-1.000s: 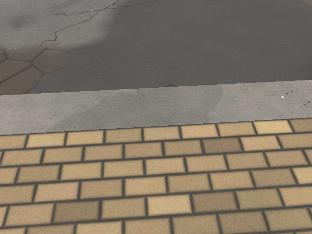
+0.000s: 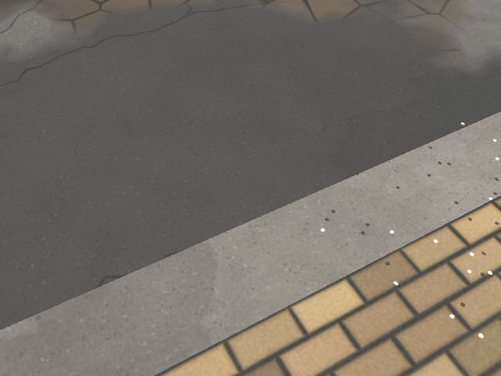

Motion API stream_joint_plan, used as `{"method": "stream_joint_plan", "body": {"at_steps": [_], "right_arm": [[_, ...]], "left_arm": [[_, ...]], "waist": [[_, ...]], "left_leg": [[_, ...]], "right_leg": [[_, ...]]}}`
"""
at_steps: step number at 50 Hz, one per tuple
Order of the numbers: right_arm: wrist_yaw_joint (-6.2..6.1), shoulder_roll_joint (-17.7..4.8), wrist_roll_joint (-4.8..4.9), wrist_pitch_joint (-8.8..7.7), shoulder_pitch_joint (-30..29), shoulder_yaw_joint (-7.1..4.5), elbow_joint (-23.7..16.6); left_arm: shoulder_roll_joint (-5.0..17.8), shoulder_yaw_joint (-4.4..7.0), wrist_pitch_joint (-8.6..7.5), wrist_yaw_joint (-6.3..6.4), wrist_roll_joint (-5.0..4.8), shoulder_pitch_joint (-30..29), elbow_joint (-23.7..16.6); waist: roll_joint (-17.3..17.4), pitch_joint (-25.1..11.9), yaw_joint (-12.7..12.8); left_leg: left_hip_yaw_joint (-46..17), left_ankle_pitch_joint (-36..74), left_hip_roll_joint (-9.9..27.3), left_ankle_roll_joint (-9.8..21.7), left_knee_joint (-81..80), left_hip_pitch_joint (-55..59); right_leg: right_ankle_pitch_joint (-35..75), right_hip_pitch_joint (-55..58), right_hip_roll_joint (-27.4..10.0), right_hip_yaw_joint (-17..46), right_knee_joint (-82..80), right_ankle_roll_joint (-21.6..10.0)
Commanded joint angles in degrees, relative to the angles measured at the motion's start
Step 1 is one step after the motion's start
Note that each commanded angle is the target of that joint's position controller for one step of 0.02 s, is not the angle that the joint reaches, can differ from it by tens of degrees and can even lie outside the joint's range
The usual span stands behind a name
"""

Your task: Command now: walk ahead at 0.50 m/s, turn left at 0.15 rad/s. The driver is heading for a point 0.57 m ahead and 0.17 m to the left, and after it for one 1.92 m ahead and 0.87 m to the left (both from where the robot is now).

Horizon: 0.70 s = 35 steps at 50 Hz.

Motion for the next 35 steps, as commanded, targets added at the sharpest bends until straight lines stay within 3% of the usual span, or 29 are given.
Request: {"method": "stream_joint_plan", "body": {"at_steps": [1,5,10,12,14,15,16,17,18,19,20,21,23,25,31,35], "right_arm": [[-0.50,-7.2,0.58,-0.69,-0.5,-1.38,-3.5],[-1.74,-9.3,1.34,0.30,2.6,-2.08,-2.6],[-2.26,-9.5,1.75,1.78,7.8,-2.07,-1.6],[-2.58,-10.1,1.73,2.31,7.6,-2.37,-1.9],[-2.74,-8.9,1.56,2.58,6.0,-2.08,-2.8],[-2.55,-6.3,1.01,2.26,4.1,-1.18,-4.1],[-2.61,-1.7,1.01,1.48,8.0,0.21,-5.9],[-2.56,-3.7,2.17,1.05,10.8,0.19,-6.9],[-2.63,-8.4,2.67,1.44,7.7,-1.18,-6.2],[-2.51,-8.9,2.15,1.93,4.2,-1.49,-6.7],[-2.36,-8.0,1.66,2.38,2.6,-1.57,-7.1],[-2.12,-7.2,1.42,2.88,1.8,-1.78,-7.5],[-1.62,-4.9,1.59,3.78,1.7,-1.45,-8.2],[-1.46,-4.2,1.27,4.19,0.1,-1.32,-9.4],[0.35,-3.1,1.07,3.61,-9.6,-0.44,-12.5],[1.41,-4.2,1.33,3.82,-15.1,-0.63,-15.6]], "left_arm": [[3.3,1.01,-1.07,0.32,0.66,-0.2,-5.1],[1.5,0.06,-1.51,0.07,0.35,-8.8,-7.1],[3.0,0.47,-2.57,-1.06,-0.83,-16.5,-9.3],[4.6,1.15,-3.13,-1.29,-1.02,-16.1,-9.5],[6.6,2.36,-3.50,-0.89,-0.68,-9.1,-7.7],[9.3,3.32,-3.63,-0.30,0.21,-1.0,-6.7],[14.5,4.67,-2.93,0.23,1.16,6.9,-5.7],[13.0,4.50,-2.21,-0.29,0.58,9.3,-4.1],[8.3,3.28,-2.13,-0.31,0.17,6.7,-4.5],[6.0,2.50,-1.92,-0.34,0.11,3.7,-4.8],[4.5,1.91,-1.80,-0.56,0.18,0.6,-4.6],[3.6,1.61,-1.83,-0.71,0.39,-1.4,-4.3],[4.3,1.98,-2.30,-0.87,0.46,-2.9,-3.5],[5.7,2.57,-2.76,-0.78,0.42,-2.7,-2.4],[9.4,3.48,-2.03,0.01,-0.04,-0.6,0.5],[11.7,4.21,-1.01,0.01,-1.27,2.0,2.2]], "waist": [[6.8,-2.2,1.8],[6.4,-1.3,-0.6],[7.6,-0.3,-3.2],[8.5,-0.5,-1.8],[8.7,-3.4,2.4],[6.1,-9.3,6.6],[-6.9,-17.8,7.4],[-16.5,-19.5,6.4],[-8.7,-11.8,6.7],[-4.7,-6.7,6.1],[-2.8,-3.4,4.6],[-3.7,-1.1,3.1],[-4.7,0.2,1.7],[-3.1,0.5,1.3],[-1.1,1.7,4.2],[-1.4,3.5,5.5]], "left_leg": [[-18.0,10.6,14.3,11.6,-12.4,6.7],[-13.6,11.4,12.0,9.6,-12.4,4.1],[-17.3,6.1,12.9,8.2,-8.4,6.0],[-20.5,4.0,13.8,7.2,-5.7,7.4],[-20.4,5.8,11.0,4.9,1.0,5.2],[-17.3,4.1,7.9,2.8,12.8,-0.6],[-9.0,-11.3,1.0,-0.9,31.8,-17.6],[-7.8,-25.7,2.1,-1.8,43.5,-28.8],[-9.3,-21.1,5.2,-2.1,48.9,-31.9],[-7.9,-16.3,6.9,-2.4,49.5,-31.3],[-7.2,-12.9,8.3,-2.8,47.7,-29.6],[-7.1,-10.7,9.7,-3.0,45.8,-28.0],[-6.0,-7.7,10.7,-3.7,44.2,-24.8],[-6.0,-4.5,11.0,-4.5,41.2,-25.7],[-2.5,10.1,10.2,-3.7,22.7,-23.1],[0.2,5.9,9.2,-1.4,16.2,-22.4]], "right_leg": [[2.8,-7.6,-3.4,0.7,-7.7,1.6],[15.4,-3.5,-1.3,-0.4,-24.4,3.5],[19.4,1.6,1.8,0.1,-35.1,3.8],[16.4,5.2,2.1,0.5,-38.4,2.9],[15.5,16.8,1.4,-0.1,-42.2,0.5],[14.7,29.4,-5.5,5.6,-40.8,-2.8],[12.5,49.3,-18.5,22.6,-40.8,-9.7],[2.0,51.2,-24.9,38.9,-45.6,-14.5],[-2.2,44.6,-22.2,33.6,-46.9,-12.6],[0.9,37.8,-19.3,25.1,-48.0,-10.5],[5.1,31.6,-16.6,19.5,-50.1,-9.6],[8.4,27.1,-14.8,15.1,-52.0,-8.9],[13.9,21.9,-13.3,8.8,-55.0,-8.8],[19.4,21.4,-13.6,4.6,-56.2,-9.7],[23.1,23.9,-12.7,-6.4,-56.0,-7.6],[23.7,29.4,-15.0,-9.0,-54.1,-5.9]]}}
